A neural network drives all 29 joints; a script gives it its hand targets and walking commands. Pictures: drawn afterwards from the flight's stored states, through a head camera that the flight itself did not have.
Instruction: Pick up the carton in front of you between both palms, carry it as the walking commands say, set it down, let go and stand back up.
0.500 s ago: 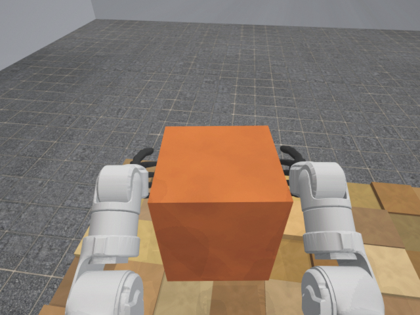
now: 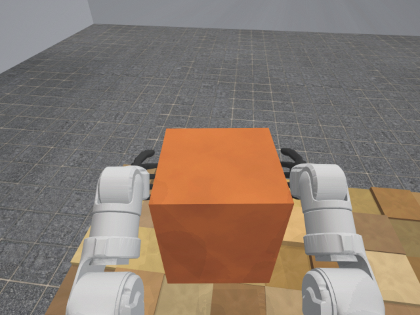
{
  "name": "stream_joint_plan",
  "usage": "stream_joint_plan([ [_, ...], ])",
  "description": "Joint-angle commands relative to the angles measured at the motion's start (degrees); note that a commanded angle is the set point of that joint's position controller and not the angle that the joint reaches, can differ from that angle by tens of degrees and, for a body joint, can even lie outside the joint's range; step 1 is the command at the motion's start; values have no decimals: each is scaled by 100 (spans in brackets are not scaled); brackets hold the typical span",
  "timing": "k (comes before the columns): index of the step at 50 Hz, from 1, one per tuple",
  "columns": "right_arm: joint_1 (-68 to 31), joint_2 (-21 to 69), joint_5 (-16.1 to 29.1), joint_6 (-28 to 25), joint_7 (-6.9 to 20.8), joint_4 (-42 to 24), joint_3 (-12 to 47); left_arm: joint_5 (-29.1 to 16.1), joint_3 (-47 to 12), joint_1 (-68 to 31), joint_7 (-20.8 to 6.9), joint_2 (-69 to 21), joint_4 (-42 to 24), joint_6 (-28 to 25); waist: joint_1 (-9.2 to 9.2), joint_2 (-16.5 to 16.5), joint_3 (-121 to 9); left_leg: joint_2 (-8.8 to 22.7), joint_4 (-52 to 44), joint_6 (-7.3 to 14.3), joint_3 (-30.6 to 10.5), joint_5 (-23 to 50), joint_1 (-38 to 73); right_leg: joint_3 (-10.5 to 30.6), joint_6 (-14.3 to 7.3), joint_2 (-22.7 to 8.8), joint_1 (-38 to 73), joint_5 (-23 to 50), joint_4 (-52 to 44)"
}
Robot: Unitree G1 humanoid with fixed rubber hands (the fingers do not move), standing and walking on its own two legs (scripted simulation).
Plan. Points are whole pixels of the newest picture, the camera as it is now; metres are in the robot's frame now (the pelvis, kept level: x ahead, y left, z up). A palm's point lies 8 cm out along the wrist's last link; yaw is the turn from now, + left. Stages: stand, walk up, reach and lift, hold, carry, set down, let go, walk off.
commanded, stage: carry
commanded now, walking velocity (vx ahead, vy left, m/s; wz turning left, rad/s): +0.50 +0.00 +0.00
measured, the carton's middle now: (217, 206) +0.34 -0.01 +0.06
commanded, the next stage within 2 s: none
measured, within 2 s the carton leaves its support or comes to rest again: neither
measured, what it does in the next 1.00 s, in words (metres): walks ahead: right foot, then left foot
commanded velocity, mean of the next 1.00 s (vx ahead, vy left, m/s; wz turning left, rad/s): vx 0.50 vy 0.00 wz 0.00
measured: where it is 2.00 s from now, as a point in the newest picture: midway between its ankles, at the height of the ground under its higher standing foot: (191, 190)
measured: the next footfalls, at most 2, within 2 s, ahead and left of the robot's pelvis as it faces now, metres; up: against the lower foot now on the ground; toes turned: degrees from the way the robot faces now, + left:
right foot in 0.30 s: +0.14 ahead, -0.11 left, +0.01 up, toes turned -7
left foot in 0.70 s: +0.44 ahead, +0.13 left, +0.00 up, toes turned +11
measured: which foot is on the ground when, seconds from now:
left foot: down 0.00-0.32, up 0.34-0.68, down 0.70-1.00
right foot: down 0.00-0.08, up 0.10-0.28, down 0.30-0.70, up 0.72-1.00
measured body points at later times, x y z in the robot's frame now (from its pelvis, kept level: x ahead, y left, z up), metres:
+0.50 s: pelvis +0.14 -0.01 +0.03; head +0.14 -0.01 +0.48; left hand +0.48 +0.15 +0.13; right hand +0.50 -0.15 +0.14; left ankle +0.17 +0.11 -0.67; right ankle +0.10 -0.11 -0.71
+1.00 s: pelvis +0.44 +0.06 +0.02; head +0.46 +0.08 +0.47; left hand +0.81 +0.20 +0.16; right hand +0.80 -0.10 +0.17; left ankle +0.40 +0.12 -0.72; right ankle +0.51 -0.08 -0.63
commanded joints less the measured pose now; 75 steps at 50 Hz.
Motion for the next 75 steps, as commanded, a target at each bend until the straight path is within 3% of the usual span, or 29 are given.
stream_joint_plan([
  [1, -4153, 6551, 2365, -124, 1454, -486, 3052, -2267, -3042, -4289, -1278, -6263, -641, -220, -120, -585, -1188, -5, 264, 28, 82, -407, 1068, 912, -284, -1067, -750, -538, -918],
  [3, -4067, 6538, 2353, -153, 1480, -384, 2998, -2188, -2996, -4210, -1278, -6235, -596, -210, -285, -73, -1238, 298, -180, 190, -501, -686, 1988, 244, -115, -681, -1565, -383, -86],
  [5, -3818, 6494, 2383, -176, 1478, -306, 2938, -2110, -2943, -4124, -1283, -6189, -478, -165, -356, 1262, -1108, 1767, -1800, 841, -3473, -2427, 2370, -426, 119, -46, -2688, 253, 1599],
  [7, -4242, 6574, 2469, -177, 1457, -684, 3083, -2151, -2998, -4280, -1272, -6260, -573, -194, -323, 657, -1055, 2185, -2244, 1270, -4069, -2357, 2102, -18, 85, -364, -3083, 222, 2243],
  [9, -4753, 6691, 2741, -184, 1428, -1253, 3362, -2263, -3101, -4360, -1241, -6341, -837, -212, -282, 351, -1544, 2169, -2414, 1064, -3296, -1877, 2008, -242, 182, -411, -2627, 262, 2217],
  [13, -4881, 6599, 2968, -69, 1333, -1885, 3596, -2391, -3228, -4345, -1062, -6266, -1393, -139, -36, 713, -1934, 1284, -2232, 543, -1260, -923, 1220, -862, 360, -113, -781, 888, 792],
  [15, -4347, 6513, 2816, 26, 1305, -1696, 3569, -2335, -3241, -3916, -1020, -6202, -1294, -75, 196, 257, -2197, 965, -1501, 372, -608, -1377, 571, -1262, 275, 51, 817, 1332, -267],
  [16, -4089, 6433, 2696, 56, 1308, -1534, 3521, -2303, -3251, -3681, -1033, -6184, -1190, -47, 278, -33, -2299, 763, -785, 270, -349, -1451, -217, -817, 177, -231, 1914, 1242, -420],
  [17, -3955, 6413, 2622, 111, 1364, -1439, 3501, -2176, -3195, -3470, -1039, -6053, -1107, -76, 389, -946, -2413, 309, 303, -67, 87, -1282, -1341, 1325, -383, -1439, 2615, -385, -816],
  [18, -3931, 6336, 2503, 140, 1412, -1267, 3411, -2144, -3195, -3524, -1071, -6004, -1070, -73, 420, -1464, -1652, 258, 1004, -88, -83, -1146, -2416, 2774, -960, -2288, 2412, -801, -1245],
  [20, -3471, 6336, 2263, 145, 1457, -778, 3251, -2244, -3416, -3653, -1170, -6151, -1216, 0, 428, -200, -1247, 474, 1945, -26, -526, -671, -2931, 2879, -1119, -2525, 2036, 405, -1477],
  [26, -2823, 6680, 1972, 128, 1470, -1306, 3325, -2657, -3861, -3801, -1434, -6844, -2182, -9, 277, -548, -1171, 624, 1111, -391, -85, 761, -2292, 673, -397, -1759, 1700, 3399, -1447],
  [31, -2353, 6357, 1880, 156, 1320, -2620, 3779, -2546, -4072, -3032, -1467, -6493, -3017, 74, 293, -1003, -1187, 329, -290, -196, 499, 1644, -931, -316, -94, -1479, 1307, 4377, -1162],
  [34, -2303, 5950, 1999, 236, 1299, -3243, 4058, -2492, -4249, -2659, -1421, -6029, -3396, 167, 20, -920, -1855, -91, -910, -6, 1011, 1912, 1103, -1085, 197, -1263, 964, 5835, 548],
  [35, -2225, 5748, 2038, 269, 1310, -3332, 4083, -2446, -4265, -2583, -1399, -5798, -3500, 214, -107, -462, -2358, 86, -717, 14, 834, 1575, 2538, -1179, 326, -1053, 150, 4953, 1780],
  [36, -2151, 5562, 2075, 328, 1320, -3403, 4078, -2403, -4266, -2580, -1389, -5519, -3552, 271, -287, 389, -2747, 1309, -682, 74, -818, 358, 3458, -913, 430, -862, -893, 2862, 3160],
  [37, -2311, 5246, 2071, 337, 1314, -3392, 4057, -2493, -4264, -2642, -1369, -5546, -3572, 359, -132, 1830, -3013, 2669, -1555, 903, -3771, 40, 4478, -532, 558, 46, -2885, 448, 4576],
  [38, -2493, 5288, 2182, 389, 1323, -3519, 4099, -2459, -4272, -2859, -1344, -5371, -3571, 403, -139, 1388, -2776, 2650, -1734, 1090, -3785, 29, 4259, 42, 354, -287, -3410, 588, 5229],
  [40, -2902, 5337, 2352, 437, 1348, -3812, 4181, -2545, -4268, -3191, -1316, -5379, -3650, 442, -159, 554, -2238, 2227, -1385, 926, -2615, 1409, 3452, 20, 218, -680, -3631, 1127, 5183],
  [42, -3304, 5281, 2521, 481, 1368, -3851, 4263, -2522, -4262, -3420, -1230, -5290, -3536, 453, -183, 479, -2256, 2018, -1406, 817, -1803, 1897, 2873, -7, 217, -852, -3338, 1489, 4730],
  [53, -3886, 5777, 2500, 317, 1611, -902, 3426, -1958, -3343, -3728, -1183, -5607, -800, 304, -331, 589, -1180, 1457, -1601, 850, -566, 3115, 2687, -827, 259, -631, -3995, 2803, 2192],
  [57, -4130, 6409, 2487, 34, 1653, -572, 3180, -1974, -3034, -3873, -1260, -6188, -340, 35, -250, 813, -827, 1388, -1680, 526, -158, 4267, 2521, -1203, 52, -359, -2850, 3409, 754],
  [60, -4100, 6712, 2497, -87, 1626, -791, 3215, -2069, -3023, -3776, -1275, -6459, -468, -98, 156, 1000, -1671, 1234, 131, 57, 431, 5996, 2539, -1533, -41, 87, -622, 3305, 54],
  [61, -4173, 6805, 2538, -120, 1599, -930, 3293, -2119, -3092, -3897, -1278, -6497, -693, -153, 267, 392, -2242, 987, 1381, -97, 422, 5007, 1469, -1217, -230, -148, 1079, 3310, 65],
  [62, -4289, 6898, 2570, -137, 1573, -1278, 3385, -2156, -3176, -3888, -1265, -6462, -895, -245, 434, -1062, -3093, 509, 3266, -363, 165, 2480, -428, 1517, -1024, -1773, 2815, 2304, -39],
  [63, -4356, 6758, 2582, -140, 1535, -1554, 3576, -2223, -3253, -3622, -1258, -6665, -1009, -275, 491, -1549, -3036, -57, 3981, -319, -326, -572, -1071, 2781, -1119, -2110, 2649, 2611, -645],
  [66, -4017, 6938, 2501, -250, 1349, -1889, 3750, -2618, -3760, -4269, -1228, -6793, -2276, -360, 443, -463, -2702, 481, 4091, -113, -825, -169, -1817, 1717, -1048, -1947, 2109, 3865, -444],
  [68, -3635, 6815, 2333, -301, 1195, -2159, 3843, -2760, -3987, -4248, -1264, -6798, -2724, -396, 341, -687, -2773, 567, 3335, -136, -714, -24, -1698, 971, -895, -1629, 1844, 3622, -439],
  [75, -3034, 5944, 1909, -378, 981, -2577, 4160, -2828, -4414, -3559, -1473, -6067, -2667, -370, 521, -1032, -2466, 437, 896, -319, -259, 983, -1639, 193, -935, -1421, 1480, 3878, -159],
])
